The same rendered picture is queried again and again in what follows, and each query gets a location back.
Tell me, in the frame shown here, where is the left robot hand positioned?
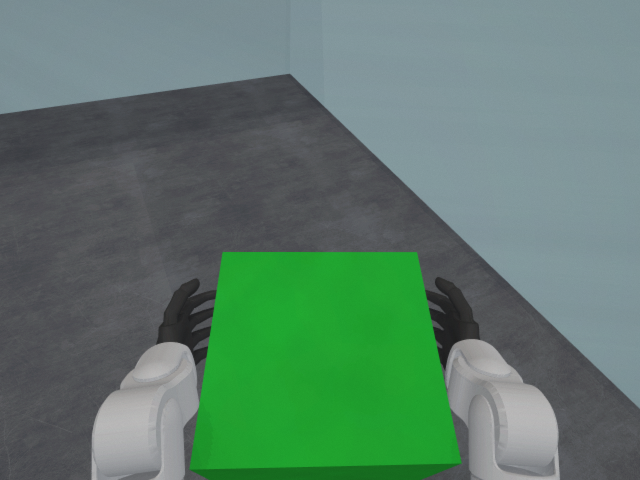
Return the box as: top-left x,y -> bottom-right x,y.
156,278 -> 217,366

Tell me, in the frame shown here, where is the robot right forearm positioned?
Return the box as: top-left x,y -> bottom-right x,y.
445,339 -> 560,480

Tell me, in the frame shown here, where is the robot left forearm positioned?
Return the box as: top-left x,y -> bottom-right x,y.
92,342 -> 199,480

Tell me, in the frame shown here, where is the right robot hand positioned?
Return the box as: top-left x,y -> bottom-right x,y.
425,277 -> 480,370

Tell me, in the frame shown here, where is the carton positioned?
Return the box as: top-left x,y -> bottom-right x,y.
189,252 -> 462,480

